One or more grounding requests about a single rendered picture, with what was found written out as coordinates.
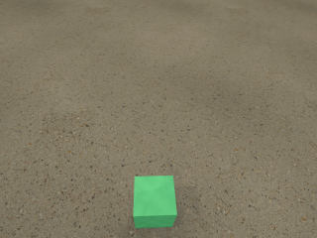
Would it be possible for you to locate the carton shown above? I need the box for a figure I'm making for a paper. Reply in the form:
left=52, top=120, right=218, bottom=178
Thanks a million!
left=133, top=176, right=177, bottom=229

